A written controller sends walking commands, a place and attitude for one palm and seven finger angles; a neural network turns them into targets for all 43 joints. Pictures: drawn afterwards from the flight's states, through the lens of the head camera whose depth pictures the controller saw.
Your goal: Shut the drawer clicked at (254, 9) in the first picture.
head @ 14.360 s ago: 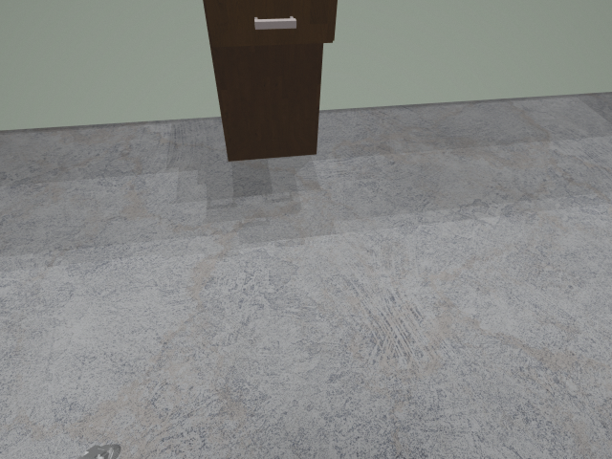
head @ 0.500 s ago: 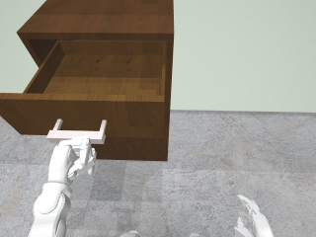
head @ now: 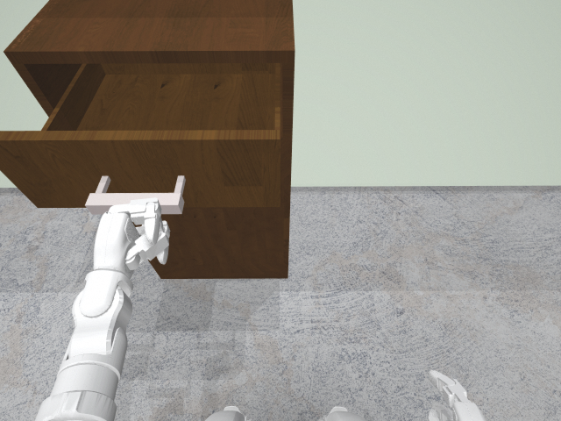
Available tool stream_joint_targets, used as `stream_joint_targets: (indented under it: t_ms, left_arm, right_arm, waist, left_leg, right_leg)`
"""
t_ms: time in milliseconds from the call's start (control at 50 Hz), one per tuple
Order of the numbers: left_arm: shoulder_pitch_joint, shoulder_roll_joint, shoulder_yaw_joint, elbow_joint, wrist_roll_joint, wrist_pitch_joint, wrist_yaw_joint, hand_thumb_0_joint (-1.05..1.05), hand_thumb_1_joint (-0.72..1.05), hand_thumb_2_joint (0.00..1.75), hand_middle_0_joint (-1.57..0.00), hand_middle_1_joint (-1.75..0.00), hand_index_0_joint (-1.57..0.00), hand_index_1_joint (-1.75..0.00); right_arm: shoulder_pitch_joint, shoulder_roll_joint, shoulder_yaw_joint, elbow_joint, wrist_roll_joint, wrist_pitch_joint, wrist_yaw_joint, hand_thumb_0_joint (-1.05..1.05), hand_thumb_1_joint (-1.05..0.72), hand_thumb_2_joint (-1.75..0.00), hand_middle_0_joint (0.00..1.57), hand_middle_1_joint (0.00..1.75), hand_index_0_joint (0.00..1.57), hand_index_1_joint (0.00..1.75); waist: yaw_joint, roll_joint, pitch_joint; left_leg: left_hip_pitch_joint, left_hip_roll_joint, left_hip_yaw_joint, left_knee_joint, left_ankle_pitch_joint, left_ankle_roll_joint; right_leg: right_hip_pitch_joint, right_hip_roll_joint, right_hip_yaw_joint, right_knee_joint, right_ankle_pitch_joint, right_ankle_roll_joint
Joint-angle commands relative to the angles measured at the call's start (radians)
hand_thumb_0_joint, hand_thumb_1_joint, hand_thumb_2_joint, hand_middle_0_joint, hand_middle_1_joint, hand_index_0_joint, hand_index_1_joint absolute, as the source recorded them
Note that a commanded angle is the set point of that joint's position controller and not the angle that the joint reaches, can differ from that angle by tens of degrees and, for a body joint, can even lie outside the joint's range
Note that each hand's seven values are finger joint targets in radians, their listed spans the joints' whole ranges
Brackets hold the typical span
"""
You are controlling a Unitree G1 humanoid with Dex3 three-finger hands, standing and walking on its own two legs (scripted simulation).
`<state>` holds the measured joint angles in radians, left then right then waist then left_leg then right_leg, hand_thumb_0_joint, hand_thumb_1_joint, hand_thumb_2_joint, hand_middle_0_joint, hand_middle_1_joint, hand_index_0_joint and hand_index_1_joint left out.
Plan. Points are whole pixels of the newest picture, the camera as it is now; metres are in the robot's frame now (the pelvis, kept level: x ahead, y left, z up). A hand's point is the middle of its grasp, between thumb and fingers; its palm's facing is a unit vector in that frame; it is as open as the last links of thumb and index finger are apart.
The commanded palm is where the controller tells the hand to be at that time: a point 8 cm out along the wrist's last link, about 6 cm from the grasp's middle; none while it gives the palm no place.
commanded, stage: push the drawer shut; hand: left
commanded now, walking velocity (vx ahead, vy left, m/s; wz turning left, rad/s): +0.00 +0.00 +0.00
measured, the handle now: (139, 192) +0.43 +0.23 +0.06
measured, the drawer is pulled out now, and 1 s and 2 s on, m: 0.18 0.06 0.00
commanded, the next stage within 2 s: pull the fist back off the drawer in 1.70 s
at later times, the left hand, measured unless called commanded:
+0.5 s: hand (170, 202) +0.41 +0.18 +0.06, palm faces +0.02 -1.00 -0.04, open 3.4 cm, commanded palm +0.40 +0.23 +0.06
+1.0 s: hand (179, 173) +0.47 +0.18 +0.06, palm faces +0.03 -1.00 -0.04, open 3.4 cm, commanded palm +0.45 +0.23 +0.06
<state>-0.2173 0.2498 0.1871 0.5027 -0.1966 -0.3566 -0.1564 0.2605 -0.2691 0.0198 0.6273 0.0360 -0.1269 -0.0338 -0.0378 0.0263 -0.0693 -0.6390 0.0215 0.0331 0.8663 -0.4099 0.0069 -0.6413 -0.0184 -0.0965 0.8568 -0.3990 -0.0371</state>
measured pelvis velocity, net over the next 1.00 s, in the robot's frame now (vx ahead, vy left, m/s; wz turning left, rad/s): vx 0.00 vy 0.01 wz -0.02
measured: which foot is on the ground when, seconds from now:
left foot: down 0.00-1.00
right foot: down 0.00-1.00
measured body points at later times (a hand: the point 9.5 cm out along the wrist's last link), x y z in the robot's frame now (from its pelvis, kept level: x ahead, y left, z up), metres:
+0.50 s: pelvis +0.01 +0.01 +0.00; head +0.08 +0.00 +0.44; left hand +0.41 +0.23 +0.06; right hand +0.08 -0.25 -0.12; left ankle +0.01 +0.12 -0.70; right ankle +0.02 -0.10 -0.70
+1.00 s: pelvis +0.00 +0.01 -0.01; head +0.10 +0.01 +0.43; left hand +0.47 +0.23 +0.07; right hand +0.03 -0.25 -0.13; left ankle +0.01 +0.12 -0.70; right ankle +0.02 -0.10 -0.70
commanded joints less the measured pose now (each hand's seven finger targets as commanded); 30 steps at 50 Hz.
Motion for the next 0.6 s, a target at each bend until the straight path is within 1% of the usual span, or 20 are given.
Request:
stream_joint_targets:
  t_ms: [0, 20, 80, 100, 120, 140, 160, 180, 220, 260, 360, 380, 400, 420, 440, 460, 480, 520, 560, 580]
  left_arm:
    - [-0.376, 0.172, 0.06, -0.165, -0.011, -0.073, 0.002, 0.0, 0.9, 0.9, -1.4, -1.6, -1.4, -1.6]
    - [-0.401, 0.177, 0.056, -0.146, -0.008, -0.075, 0.002, 0.0, 0.9, 0.9, -1.4, -1.6, -1.4, -1.6]
    - [-0.46, 0.185, 0.066, -0.11, -0.005, -0.082, -0.001, 0.0, 0.9, 0.9, -1.4, -1.6, -1.4, -1.6]
    - [-0.475, 0.183, 0.065, -0.095, -0.005, -0.081, -0.002, 0.0, 0.9, 0.9, -1.4, -1.6, -1.4, -1.6]
    - [-0.483, 0.207, 0.081, -0.092, -0.002, -0.086, -0.002, 0.0, 0.9, 0.9, -1.4, -1.6, -1.4, -1.6]
    - [-0.478, 0.185, 0.071, -0.072, -0.003, -0.084, -0.006, 0.0, 0.9, 0.9, -1.4, -1.6, -1.4, -1.6]
    - [-0.506, 0.21, 0.087, -0.074, -0.003, -0.088, -0.006, 0.0, 0.9, 0.9, -1.4, -1.6, -1.4, -1.6]
    - [-0.502, 0.206, 0.089, -0.052, -0.003, -0.086, -0.008, 0.0, 0.9, 0.9, -1.4, -1.6, -1.4, -1.6]
    - [-0.489, 0.234, 0.115, -0.024, -0.005, -0.087, -0.009, 0.0, 0.9, 0.9, -1.4, -1.6, -1.4, -1.6]
    - [-0.551, 0.231, 0.109, -0.006, -0.002, -0.088, -0.013, 0.0, 0.9, 0.9, -1.4, -1.6, -1.4, -1.6]
    - [-0.559, 0.237, 0.123, 0.015, 0.002, -0.099, -0.012, 0.0, 0.9, 0.9, -1.4, -1.6, -1.4, -1.6]
    - [-0.581, 0.226, 0.109, 0.001, 0.004, -0.104, -0.011, 0.0, 0.9, 0.9, -1.4, -1.6, -1.4, -1.6]
    - [-0.577, 0.211, 0.1, 0.002, 0.004, -0.106, -0.008, 0.0, 0.9, 0.9, -1.4, -1.6, -1.4, -1.6]
    - [-0.596, 0.207, 0.09, 0.001, 0.009, -0.108, -0.005, 0.0, 0.9, 0.9, -1.4, -1.6, -1.4, -1.6]
    - [-0.606, 0.232, 0.115, 0.012, 0.009, -0.109, 0.001, 0.0, 0.9, 0.9, -1.4, -1.6, -1.4, -1.6]
    - [-0.606, 0.235, 0.116, 0.029, 0.014, -0.111, 0.005, 0.0, 0.9, 0.9, -1.4, -1.6, -1.4, -1.6]
    - [-0.64, 0.21, 0.092, 0.044, 0.016, -0.11, 0.006, 0.0, 0.9, 0.9, -1.4, -1.6, -1.4, -1.6]
    - [-0.718, 0.236, 0.1, 0.085, 0.028, -0.116, 0.013, 0.0, 0.9, 0.9, -1.4, -1.6, -1.4, -1.6]
    - [-0.76, 0.225, 0.092, 0.096, 0.034, -0.123, 0.019, 0.0, 0.9, 0.9, -1.4, -1.6, -1.4, -1.6]
    - [-0.771, 0.242, 0.104, 0.113, 0.038, -0.126, 0.021, 0.0, 0.9, 0.9, -1.4, -1.6, -1.4, -1.6]
  right_arm:
    - [0.009, -0.127, -0.049, -0.11, -0.001, -0.026, -0.009, 0.0, -0.9, -0.9, 0.2, 0.3, 0.2, 0.3]
    - [0.014, -0.131, -0.048, -0.108, -0.001, -0.022, -0.007, 0.0, -0.9, -0.9, 0.2, 0.3, 0.2, 0.3]
    - [0.027, -0.13, -0.05, -0.104, -0.001, -0.009, -0.006, 0.0, -0.9, -0.9, 0.2, 0.3, 0.2, 0.3]
    - [0.034, -0.13, -0.052, -0.1, -0.002, -0.006, -0.005, 0.0, -0.9, -0.9, 0.2, 0.3, 0.2, 0.3]
    - [0.041, -0.133, -0.054, -0.1, -0.003, -0.002, -0.005, 0.0, -0.9, -0.9, 0.2, 0.3, 0.2, 0.3]
    - [0.044, -0.13, -0.052, -0.1, -0.004, 0.002, -0.003, 0.0, -0.9, -0.9, 0.2, 0.3, 0.2, 0.3]
    - [0.048, -0.133, -0.053, -0.097, -0.004, 0.005, -0.002, 0.0, -0.9, -0.9, 0.2, 0.3, 0.2, 0.3]
    - [0.052, -0.13, -0.053, -0.096, -0.004, 0.009, -0.001, 0.0, -0.9, -0.9, 0.2, 0.3, 0.2, 0.3]
    - [0.061, -0.136, -0.054, -0.099, -0.005, 0.017, 0.0, 0.0, -0.9, -0.9, 0.2, 0.3, 0.2, 0.3]
    - [0.067, -0.133, -0.051, -0.091, -0.005, 0.024, 0.001, 0.0, -0.9, -0.9, 0.2, 0.3, 0.2, 0.3]
    - [0.087, -0.133, -0.059, -0.091, -0.008, 0.039, 0.007, 0.0, -0.9, -0.9, 0.2, 0.3, 0.2, 0.3]
    - [0.09, -0.132, -0.058, -0.09, -0.008, 0.041, 0.009, 0.0, -0.9, -0.9, 0.2, 0.3, 0.2, 0.3]
    - [0.094, -0.131, -0.062, -0.09, -0.009, 0.043, 0.01, 0.0, -0.9, -0.9, 0.2, 0.3, 0.2, 0.3]
    - [0.098, -0.134, -0.062, -0.089, -0.011, 0.044, 0.011, 0.0, -0.9, -0.9, 0.2, 0.3, 0.2, 0.3]
    - [0.105, -0.136, -0.065, -0.081, -0.011, 0.048, 0.012, 0.0, -0.9, -0.9, 0.2, 0.3, 0.2, 0.3]
    - [0.106, -0.137, -0.064, -0.082, -0.011, 0.051, 0.012, 0.0, -0.9, -0.9, 0.2, 0.3, 0.2, 0.3]
    - [0.103, -0.134, -0.062, -0.078, -0.011, 0.054, 0.012, 0.0, -0.9, -0.9, 0.2, 0.3, 0.2, 0.3]
    - [0.112, -0.14, -0.062, -0.063, -0.011, 0.061, 0.008, 0.0, -0.9, -0.9, 0.2, 0.3, 0.2, 0.3]
    - [0.116, -0.138, -0.063, -0.06, -0.013, 0.063, 0.009, 0.0, -0.9, -0.9, 0.2, 0.3, 0.2, 0.3]
    - [0.12, -0.14, -0.064, -0.055, -0.014, 0.066, 0.008, 0.0, -0.9, -0.9, 0.2, 0.3, 0.2, 0.3]
  waist:
    - [-0.027, -0.012, -0.291]
    - [-0.036, -0.033, -0.281]
    - [-0.034, 0.002, -0.303]
    - [-0.038, -0.006, -0.315]
    - [-0.035, -0.003, -0.333]
    - [-0.035, -0.008, -0.337]
    - [-0.035, 0.005, -0.342]
    - [-0.033, 0.008, -0.337]
    - [-0.028, -0.024, -0.337]
    - [-0.041, -0.001, -0.329]
    - [-0.035, 0.02, -0.364]
    - [-0.039, 0.038, -0.371]
    - [-0.04, 0.021, -0.383]
    - [-0.047, 0.035, -0.385]
    - [-0.046, 0.018, -0.389]
    - [-0.046, 0.006, -0.376]
    - [-0.06, 0.01, -0.357]
    - [-0.073, 0.001, -0.33]
    - [-0.075, 0.03, -0.364]
    - [-0.075, 0.033, -0.377]
  left_leg:
    - [0.109, -0.023, -0.04, -0.115, 0.186, 0.011]
    - [0.093, -0.022, -0.044, -0.113, 0.175, 0.015]
    - [0.107, -0.024, -0.04, -0.112, 0.186, 0.013]
    - [0.115, -0.022, -0.041, -0.11, 0.197, 0.013]
    - [0.116, -0.021, -0.044, -0.105, 0.212, 0.014]
    - [0.119, -0.022, -0.042, -0.109, 0.212, 0.013]
    - [0.116, -0.021, -0.041, -0.107, 0.219, 0.012]
    - [0.115, -0.022, -0.039, -0.107, 0.223, 0.012]
    - [0.096, -0.021, -0.039, -0.106, 0.233, 0.015]
    - [0.094, -0.021, -0.036, -0.104, 0.231, 0.014]
    - [0.122, -0.017, -0.037, -0.099, 0.289, 0.011]
    - [0.139, -0.015, -0.042, -0.1, 0.306, 0.009]
    - [0.152, -0.013, -0.043, -0.096, 0.319, 0.009]
    - [0.16, -0.011, -0.045, -0.092, 0.334, 0.01]
    - [0.158, -0.009, -0.048, -0.089, 0.331, 0.009]
    - [0.146, -0.009, -0.049, -0.093, 0.315, 0.008]
    - [0.138, -0.011, -0.044, -0.092, 0.295, 0.01]
    - [0.122, -0.01, -0.053, -0.089, 0.259, 0.012]
    - [0.146, -0.011, -0.054, -0.086, 0.263, 0.011]
    - [0.147, -0.011, -0.055, -0.082, 0.262, 0.01]
  right_leg:
    - [0.176, 0.007, 0.086, -0.124, 0.231, 0.024]
    - [0.169, 0.009, 0.087, -0.125, 0.216, 0.027]
    - [0.168, 0.011, 0.088, -0.12, 0.233, 0.023]
    - [0.167, 0.012, 0.086, -0.119, 0.246, 0.024]
    - [0.172, 0.014, 0.086, -0.111, 0.256, 0.023]
    - [0.175, 0.015, 0.085, -0.113, 0.26, 0.024]
    - [0.179, 0.014, 0.086, -0.111, 0.269, 0.023]
    - [0.181, 0.015, 0.087, -0.112, 0.276, 0.022]
    - [0.196, 0.018, 0.086, -0.11, 0.289, 0.022]
    - [0.183, 0.016, 0.089, -0.109, 0.297, 0.022]
    - [0.183, 0.019, 0.083, -0.098, 0.342, 0.019]
    - [0.169, 0.02, 0.077, -0.092, 0.346, 0.017]
    - [0.163, 0.022, 0.075, -0.091, 0.348, 0.018]
    - [0.149, 0.025, 0.072, -0.087, 0.353, 0.017]
    - [0.147, 0.024, 0.074, -0.087, 0.35, 0.018]
    - [0.143, 0.025, 0.072, -0.087, 0.334, 0.018]
    - [0.13, 0.025, 0.073, -0.092, 0.325, 0.02]
    - [0.093, 0.027, 0.071, -0.091, 0.282, 0.018]
    - [0.081, 0.025, 0.073, -0.088, 0.276, 0.019]
    - [0.081, 0.025, 0.073, -0.086, 0.273, 0.018]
